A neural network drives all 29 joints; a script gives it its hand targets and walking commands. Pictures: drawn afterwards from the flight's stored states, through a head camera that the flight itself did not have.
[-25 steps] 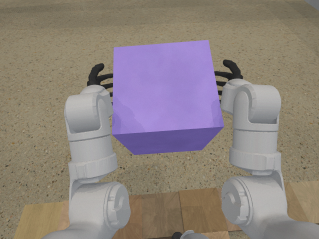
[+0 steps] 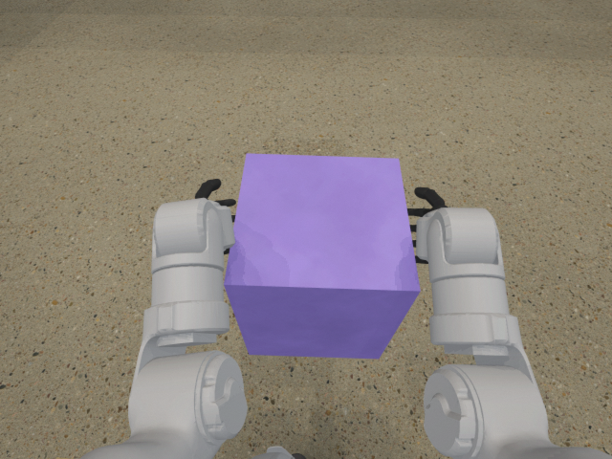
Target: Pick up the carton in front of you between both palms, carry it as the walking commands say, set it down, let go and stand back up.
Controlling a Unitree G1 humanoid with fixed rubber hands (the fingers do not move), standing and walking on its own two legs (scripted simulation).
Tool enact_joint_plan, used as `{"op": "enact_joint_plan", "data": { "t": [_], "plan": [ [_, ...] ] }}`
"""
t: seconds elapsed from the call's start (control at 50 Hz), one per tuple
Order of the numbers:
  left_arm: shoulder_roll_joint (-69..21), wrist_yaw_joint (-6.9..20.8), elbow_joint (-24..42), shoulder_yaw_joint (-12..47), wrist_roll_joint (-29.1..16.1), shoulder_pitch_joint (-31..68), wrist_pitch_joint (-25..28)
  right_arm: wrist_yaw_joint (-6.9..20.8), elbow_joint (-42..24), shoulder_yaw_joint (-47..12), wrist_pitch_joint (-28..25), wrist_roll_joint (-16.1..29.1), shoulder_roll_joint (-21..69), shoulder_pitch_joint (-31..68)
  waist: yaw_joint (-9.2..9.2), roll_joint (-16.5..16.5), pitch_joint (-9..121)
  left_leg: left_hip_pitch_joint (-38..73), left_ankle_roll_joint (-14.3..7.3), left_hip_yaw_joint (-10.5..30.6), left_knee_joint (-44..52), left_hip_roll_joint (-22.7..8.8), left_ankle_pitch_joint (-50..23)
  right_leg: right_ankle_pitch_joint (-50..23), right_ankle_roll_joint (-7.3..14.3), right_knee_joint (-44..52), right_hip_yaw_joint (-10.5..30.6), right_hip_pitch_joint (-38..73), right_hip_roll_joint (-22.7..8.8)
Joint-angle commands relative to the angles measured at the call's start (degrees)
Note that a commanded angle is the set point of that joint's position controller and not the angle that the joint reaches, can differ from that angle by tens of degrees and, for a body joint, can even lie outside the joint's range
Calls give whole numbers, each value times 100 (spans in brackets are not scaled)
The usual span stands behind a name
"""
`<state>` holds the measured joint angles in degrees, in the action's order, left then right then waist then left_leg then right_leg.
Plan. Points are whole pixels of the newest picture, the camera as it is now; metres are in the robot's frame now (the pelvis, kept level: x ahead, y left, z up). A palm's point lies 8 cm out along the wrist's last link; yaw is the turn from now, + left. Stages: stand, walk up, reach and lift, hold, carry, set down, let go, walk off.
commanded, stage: carry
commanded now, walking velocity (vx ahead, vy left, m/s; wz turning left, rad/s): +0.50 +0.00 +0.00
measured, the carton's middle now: (317, 264) +0.40 +0.01 -0.01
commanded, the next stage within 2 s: none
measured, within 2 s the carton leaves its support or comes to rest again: neither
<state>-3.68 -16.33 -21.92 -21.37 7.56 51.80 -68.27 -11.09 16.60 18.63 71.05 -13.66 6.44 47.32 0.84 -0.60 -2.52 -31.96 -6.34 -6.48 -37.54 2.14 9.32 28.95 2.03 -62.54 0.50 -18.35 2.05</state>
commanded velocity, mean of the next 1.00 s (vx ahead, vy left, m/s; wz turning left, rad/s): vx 0.50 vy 0.00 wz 0.00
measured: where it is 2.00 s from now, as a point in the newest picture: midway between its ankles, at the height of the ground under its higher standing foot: (330, 190)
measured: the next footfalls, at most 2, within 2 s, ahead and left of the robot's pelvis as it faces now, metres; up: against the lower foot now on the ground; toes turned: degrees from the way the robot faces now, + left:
right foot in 0.40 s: +0.39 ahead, -0.09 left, -0.03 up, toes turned -2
left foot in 0.84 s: +0.78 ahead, +0.03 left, -0.03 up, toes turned +4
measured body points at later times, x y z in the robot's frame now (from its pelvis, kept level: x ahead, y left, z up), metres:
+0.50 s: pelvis +0.35 -0.04 -0.01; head +0.33 -0.05 +0.44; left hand +0.70 +0.12 +0.13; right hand +0.72 -0.18 +0.13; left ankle +0.22 +0.08 -0.65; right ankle +0.35 -0.09 -0.74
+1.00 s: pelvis +0.68 -0.02 -0.01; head +0.74 -0.04 +0.43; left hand +1.07 +0.08 +0.05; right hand +1.03 -0.21 +0.06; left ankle +0.74 +0.03 -0.74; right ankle +0.57 -0.13 -0.65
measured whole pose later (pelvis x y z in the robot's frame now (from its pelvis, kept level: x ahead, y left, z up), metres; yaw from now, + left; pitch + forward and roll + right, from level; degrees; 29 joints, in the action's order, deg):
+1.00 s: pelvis +0.68 -0.02 -0.01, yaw -3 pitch +5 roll +0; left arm -3.8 -11.6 -13.3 -17.9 7.7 40.8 -66.0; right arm -21.2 11.3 12.3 70.6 -3.5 6.3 41.5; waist -4.9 0.9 -2.4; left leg -23.8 -6.6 -10.0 -26.6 2.4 8.9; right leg 24.4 0.2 -67.9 0.3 -28.2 1.1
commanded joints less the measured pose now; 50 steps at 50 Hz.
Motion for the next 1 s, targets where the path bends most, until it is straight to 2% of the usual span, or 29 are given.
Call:
{"op": "enact_joint_plan", "data": {
  "t": [0.0,0.08,0.16,0.24,0.28,0.3,0.32,0.34,0.36,0.38,0.4,0.42,0.44,0.48,0.52,0.6,0.66,0.7,0.74,0.76,0.78,0.8,0.82,0.84,0.86,0.88,0.9,0.94,0.98],
  "plan": [
    [-6980,2336,875,3168,-2370,3365,43,1928,-1540,-3620,-429,3704,6716,4971,-380,375,3605,3987,-521,2601,1481,-1651,-1449,-671,-101,-584,120,-1960,-326],
    [-6637,2029,1560,3560,-2092,2980,233,2057,-1241,-3769,-375,3912,6654,4361,-548,687,3615,4340,-643,2075,1256,-1551,-2672,-583,-142,986,-162,-2077,-248],
    [-6385,1991,1496,3867,-1903,2704,318,2153,-642,-3802,-363,3819,6570,3861,-611,912,3471,4407,-406,1457,874,-1340,-3517,-1922,-31,2157,-456,-1805,-147],
    [-6261,2050,1593,4174,-2158,3058,249,2121,-617,-3876,-371,3692,6317,3824,-717,897,3082,4287,-267,1082,434,-1063,-3431,-2913,93,3415,-732,-1383,69],
    [-6212,2100,1405,4155,-2253,2938,150,2052,-453,-3853,-325,3567,6196,3662,-392,628,3092,3439,21,575,-429,-726,-2971,-3876,202,4440,-828,219,78],
    [-6211,2151,1282,4093,-2280,2895,109,2023,-333,-3825,-303,3478,6148,3520,-86,332,3116,2421,197,441,-1054,-617,-2243,-4172,291,4313,-551,1423,-322],
    [-6121,2211,1007,3970,-2271,2672,66,2000,-161,-3794,-264,3400,6102,3507,141,-501,3192,862,358,399,-1815,-409,-105,-5759,559,3726,503,2776,-1281],
    [-5970,2259,760,3812,-2256,2524,16,1978,45,-3750,-209,3361,6092,3378,301,-1455,3393,-566,454,485,-2795,219,2349,-7115,1057,3347,1791,3947,-2054],
    [-5981,2308,588,3732,-2328,2436,-28,1944,161,-3591,-190,3285,6008,3208,350,-1391,3531,-1017,413,775,-3193,89,2323,-6132,1250,3447,2182,4085,-2206],
    [-6002,2370,533,3588,-2370,2533,-47,1912,278,-3393,-185,3200,6005,3116,301,-999,3285,-1225,347,868,-3315,-43,1953,-5111,1183,3618,2290,3729,-2109],
    [-6111,2425,567,3534,-2440,2736,-51,1875,174,-3346,-203,3202,6121,3275,320,-570,2952,-1347,367,788,-2872,-139,1593,-4752,1064,3834,2129,3450,-1953],
    [-6238,2481,567,3544,-2637,2976,-71,1806,95,-3214,-230,3132,6121,3383,215,-512,2708,-1435,383,677,-2550,-265,1503,-4846,916,3836,1814,3242,-1893],
    [-6431,2537,831,3688,-2838,3228,-50,1746,-401,-3233,-282,3275,6107,3809,216,-522,2844,-1315,527,616,-2276,-333,1420,-4473,1125,3969,1849,3010,-1912],
    [-6593,2593,865,3648,-3042,3467,-95,1598,-560,-3255,-336,3247,6018,3983,179,-494,2746,-1157,607,436,-2255,-274,1053,-4656,930,4195,1731,2502,-1706],
    [-6718,2615,814,3572,-3142,3525,-106,1493,-612,-3243,-394,3204,6008,3852,320,-325,2617,-1361,601,390,-2015,-292,676,-4927,668,4269,1569,2720,-1581],
    [-6838,2641,931,3537,-3291,3666,-67,1354,-1005,-3260,-462,3118,6025,3950,291,-586,2664,-1390,636,97,-1303,-263,-18,-5928,473,4085,723,2931,-1220],
    [-6838,2653,762,3431,-3217,3386,-70,1300,-1249,-3423,-463,3115,5982,4143,375,-649,2535,-652,487,-251,-113,-75,-867,-6476,377,3975,172,2665,-894],
    [-6781,2649,536,3331,-3058,2999,-95,1317,-1204,-3579,-432,3121,5983,4056,244,-768,2684,415,366,-618,683,248,-1405,-7518,275,3580,-143,2532,-864],
    [-6688,2640,317,3274,-2832,2613,-104,1401,-1030,-3671,-418,3118,6011,3819,-237,-965,3214,1939,282,-608,1302,365,-1654,-8079,27,2349,-425,2417,-885],
    [-6650,2630,198,3261,-2709,2517,-90,1489,-965,-3712,-420,3130,6072,3779,-456,-604,3477,3227,164,-404,1561,-13,-2084,-7098,-155,1229,-586,1671,-742],
    [-6616,2622,149,3216,-2615,2461,-75,1582,-796,-3698,-433,3184,6047,3668,-493,313,3750,4883,-412,965,953,-1211,-4144,-3777,-329,-96,-354,-84,-388],
    [-6626,2625,145,3253,-2567,2388,-82,1646,-599,-3610,-469,3190,5996,3518,-478,1538,4221,6153,-1329,2998,610,-2474,-5948,200,-540,-1764,-118,-1782,410],
    [-6586,2592,204,3318,-2477,2371,-65,1718,-572,-3637,-485,3249,6185,3437,-519,1314,4557,6139,-1550,3505,837,-2484,-4217,296,-435,-2538,281,-2317,203],
    [-6619,2553,384,3375,-2501,2566,-23,1776,-864,-3690,-506,3405,6330,3679,-399,826,4320,5755,-1158,3382,1069,-2216,-2741,-4,-132,-2180,508,-2511,-89],
    [-6678,2483,1021,3418,-2578,2968,81,1829,-1219,-3846,-540,3613,6561,4038,-367,305,3935,5369,-902,2751,1149,-1923,-2326,-284,-129,-1369,527,-2462,-303],
    [-6672,2403,1324,3452,-2582,3209,125,1880,-1472,-3867,-540,3782,6712,4247,-427,87,3652,4663,-728,2323,1517,-1810,-1846,-573,-154,-708,384,-2147,-403],
    [-6666,2311,1529,3495,-2592,3380,163,1911,-1634,-3875,-513,3873,6724,4460,-468,91,3544,4239,-612,2147,1763,-1737,-1494,-577,-190,-155,266,-1839,-386],
    [-6611,2154,1914,3705,-2568,3177,236,1920,-1661,-3857,-398,3916,6611,4135,-577,418,3510,4047,-630,1893,1902,-1765,-1828,-385,-205,875,-158,-1649,-277],
    [-6575,2085,2044,3896,-2452,2739,231,1935,-1512,-3905,-346,3882,6648,3718,-522,779,3568,4079,-665,1502,1875,-1755,-2288,-726,-241,1723,-296,-1387,-342]
  ]
}}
